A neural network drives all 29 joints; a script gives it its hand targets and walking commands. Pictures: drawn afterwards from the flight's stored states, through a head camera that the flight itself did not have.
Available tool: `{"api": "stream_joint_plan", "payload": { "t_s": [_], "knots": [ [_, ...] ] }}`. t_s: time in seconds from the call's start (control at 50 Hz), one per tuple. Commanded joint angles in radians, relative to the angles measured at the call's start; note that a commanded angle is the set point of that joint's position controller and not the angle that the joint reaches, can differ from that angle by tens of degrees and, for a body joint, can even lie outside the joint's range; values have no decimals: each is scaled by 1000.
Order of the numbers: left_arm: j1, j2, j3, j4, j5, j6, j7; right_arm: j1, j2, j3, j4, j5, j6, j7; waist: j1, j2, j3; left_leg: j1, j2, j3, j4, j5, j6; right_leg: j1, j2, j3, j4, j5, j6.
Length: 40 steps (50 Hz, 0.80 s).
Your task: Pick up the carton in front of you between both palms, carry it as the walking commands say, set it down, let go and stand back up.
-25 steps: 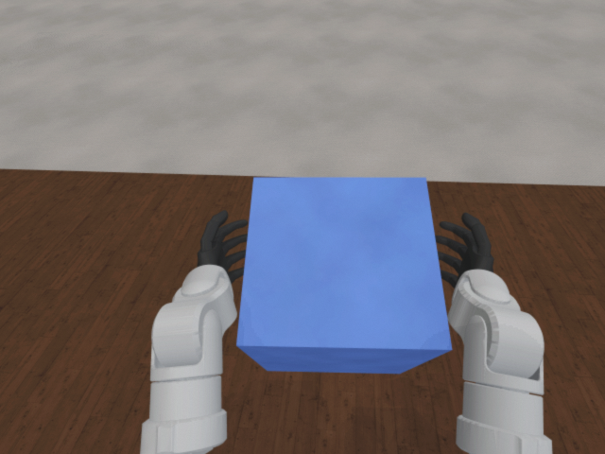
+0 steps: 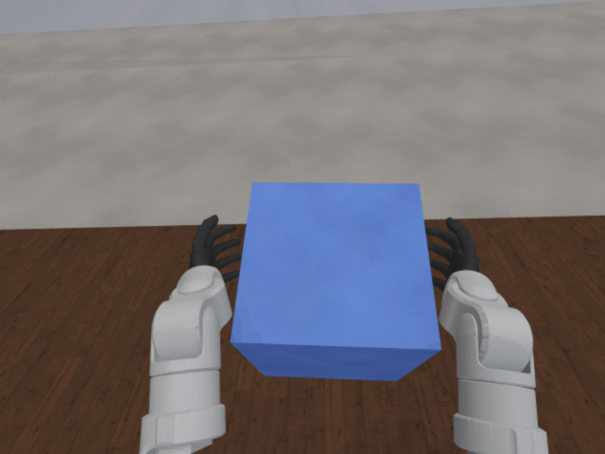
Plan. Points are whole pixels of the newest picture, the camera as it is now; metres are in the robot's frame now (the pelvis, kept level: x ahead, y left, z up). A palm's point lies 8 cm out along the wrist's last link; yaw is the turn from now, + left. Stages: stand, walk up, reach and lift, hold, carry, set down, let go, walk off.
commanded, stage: carry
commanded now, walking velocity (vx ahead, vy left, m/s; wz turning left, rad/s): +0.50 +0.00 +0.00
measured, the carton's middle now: (331, 292) +0.35 -0.01 +0.04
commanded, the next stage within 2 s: none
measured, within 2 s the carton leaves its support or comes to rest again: neither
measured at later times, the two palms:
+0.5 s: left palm (221, 170) +0.61 +0.18 +0.07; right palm (388, 166) +0.61 -0.13 +0.06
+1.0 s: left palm (268, 122) +0.89 +0.12 +0.01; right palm (392, 119) +0.89 -0.19 +0.00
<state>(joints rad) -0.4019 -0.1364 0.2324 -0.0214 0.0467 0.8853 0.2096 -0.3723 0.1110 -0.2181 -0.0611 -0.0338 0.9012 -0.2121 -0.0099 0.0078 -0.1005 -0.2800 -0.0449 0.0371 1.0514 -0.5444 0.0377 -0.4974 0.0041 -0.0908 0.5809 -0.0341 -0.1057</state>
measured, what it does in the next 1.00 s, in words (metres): goes down: left foot 0.04 m lower, then right foot 0.04 m lower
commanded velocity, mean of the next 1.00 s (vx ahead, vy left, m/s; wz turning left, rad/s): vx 0.50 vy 0.00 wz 0.00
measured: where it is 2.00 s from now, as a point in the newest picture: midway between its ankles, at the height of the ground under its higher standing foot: (317, 279)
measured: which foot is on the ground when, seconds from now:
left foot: up 0.00-0.42, down 0.44-0.88, up 0.90-1.00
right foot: down 0.00-0.42, up 0.44-0.88, down 0.90-1.00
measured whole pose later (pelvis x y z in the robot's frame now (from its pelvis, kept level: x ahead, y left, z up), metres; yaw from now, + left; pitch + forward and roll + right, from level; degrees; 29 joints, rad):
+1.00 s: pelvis +0.57 -0.02 -0.08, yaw +0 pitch +4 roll +2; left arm -0.39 -0.16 0.23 0.04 0.04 0.90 0.20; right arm -0.37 0.10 -0.26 0.01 -0.04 0.91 -0.21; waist 0.02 -0.01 -0.09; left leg -0.43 -0.04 0.00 1.25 -0.53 0.03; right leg -0.49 -0.01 -0.09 0.65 -0.09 -0.09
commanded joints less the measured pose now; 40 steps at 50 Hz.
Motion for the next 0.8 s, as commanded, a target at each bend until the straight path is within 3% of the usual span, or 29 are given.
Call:
{"api": "stream_joint_plan", "payload": {
  "t_s": [0.0,0.02,0.08,0.12,0.14,0.18,0.2,0.22,0.26,0.28,0.3,0.32,0.34,0.36,0.38,0.4,0.42,0.44,0.46,0.5,0.52,0.54,0.56,0.58,0.6,0.68,0.72,0.76,0.78],
  "knots": [
    [-431,-658,-540,-47,-153,20,-6,-487,725,530,-18,134,15,-2,89,-83,-418,-572,43,-63,313,2,-4,722,-389,561,-77,214,-197],
    [-474,-709,-565,-54,-164,8,-19,-520,763,552,-6,138,15,9,91,-49,-346,-533,68,-74,236,55,0,606,-343,551,-117,167,-171],
    [-564,-787,-615,-84,-184,-11,-45,-539,816,515,48,115,-10,23,44,-86,-282,-390,74,-35,35,103,-8,386,-277,379,-180,139,-132],
    [-604,-784,-631,-116,-222,-33,-56,-508,812,508,44,79,-32,19,65,-99,-280,-384,76,5,-62,205,-9,415,-270,313,-192,178,-126],
    [-585,-774,-643,-145,-227,-43,-58,-516,834,538,10,93,-45,17,66,-133,-311,-381,68,2,-93,264,-5,463,-259,291,-181,292,-120],
    [-512,-748,-629,-79,-203,-49,-48,-489,789,528,32,68,-49,6,97,-172,-278,-420,69,3,-193,384,-6,503,-211,243,-144,385,-96],
    [-517,-740,-643,-100,-222,-53,-42,-490,786,529,12,92,-59,1,86,-149,-281,-401,66,10,-250,415,-2,525,-209,218,-154,418,-93],
    [-493,-726,-643,-117,-221,-59,-37,-498,764,524,-21,90,-57,1,102,-151,-288,-401,64,16,-277,458,-2,550,-211,232,-136,457,-88],
    [-478,-700,-636,-115,-214,-46,-27,-478,724,530,-33,97,-49,-4,120,-109,-242,-327,48,50,-411,582,3,487,-170,165,-123,389,-78],
    [-447,-680,-627,-100,-208,-40,-24,-474,707,533,-55,95,-48,-8,108,-141,-238,-291,35,59,-470,603,3,472,-144,138,-113,325,-65],
    [-461,-677,-641,-98,-210,-35,-17,-479,669,510,-62,92,-44,-8,113,-100,-228,-270,31,66,-538,631,3,504,-154,147,-87,296,-55],
    [-458,-659,-635,-121,-208,-30,-9,-437,672,506,-52,116,-40,-5,102,-112,-261,-216,42,45,-612,667,15,540,-151,125,-36,280,-30],
    [-475,-672,-635,-121,-215,-24,-8,-435,642,487,-55,84,-29,-4,106,-77,-255,-124,7,87,-655,703,19,478,-142,141,35,304,-31],
    [-455,-657,-630,-103,-194,-12,-4,-407,627,477,-25,96,-18,-5,40,-57,-275,39,31,48,-657,725,53,407,-121,104,165,289,3],
    [-431,-650,-617,-93,-198,-3,0,-400,609,472,-51,91,-15,-8,7,-2,-335,203,82,44,-610,888,84,311,-80,57,333,227,25],
    [-434,-646,-601,-81,-177,9,1,-368,585,459,18,79,1,-13,-16,139,-401,481,313,-221,-466,1228,150,6,-39,47,535,-199,67],
    [-448,-628,-621,-108,-184,22,2,-377,584,446,11,74,-1,-17,-36,290,-502,638,469,-522,-447,1203,238,-178,47,76,711,-585,91],
    [-455,-638,-597,-75,-169,34,7,-402,596,440,0,88,1,-19,-57,285,-470,598,445,-610,-525,965,264,-295,23,128,766,-593,67],
    [-499,-662,-581,-116,-182,35,14,-454,629,470,-32,120,5,-13,-51,202,-427,541,433,-621,-577,715,259,-365,23,116,785,-601,67],
    [-525,-712,-574,-95,-180,31,10,-517,704,501,-59,153,5,7,-26,43,-331,367,365,-494,-598,703,245,-327,-50,124,677,-445,66],
    [-501,-741,-554,-58,-178,25,-3,-614,737,564,-140,189,-7,20,-27,31,-323,311,331,-437,-599,715,232,-305,-49,119,624,-422,74],
    [-486,-734,-530,-4,-143,22,-7,-579,728,567,-48,177,1,23,-14,28,-300,246,302,-421,-611,696,210,-240,-41,112,558,-405,77],
    [-501,-754,-539,-49,-151,5,-10,-642,774,597,-120,213,-16,34,-20,25,-323,245,326,-416,-621,678,205,-232,-47,116,529,-363,75],
    [-514,-751,-536,-51,-145,-3,-12,-621,772,609,-83,216,-16,41,-19,33,-338,244,317,-360,-630,679,217,-215,-46,115,509,-338,81],
    [-527,-750,-559,-76,-133,-9,-7,-600,787,605,-76,216,-25,49,-2,98,-316,236,303,-299,-620,700,215,-231,-57,112,475,-282,86],
    [-500,-728,-576,-84,-141,-7,-16,-547,763,582,-55,177,-26,39,-39,103,-248,258,236,-187,-625,862,160,-218,-58,78,245,-12,77],
    [-510,-697,-590,-109,-152,-2,-13,-473,724,567,-38,155,-19,27,-35,121,-227,256,234,-148,-600,863,146,-146,-47,53,133,78,76],
    [-433,-679,-564,-90,-139,3,-15,-508,704,586,-90,145,-19,15,-60,81,-228,276,156,-74,-565,773,117,-69,-12,3,-80,194,64],
    [-439,-667,-584,-88,-152,9,-11,-460,702,567,-53,143,-17,9,-73,115,-237,266,173,-71,-531,771,110,-1,-3,-21,-93,236,49]
  ]
}}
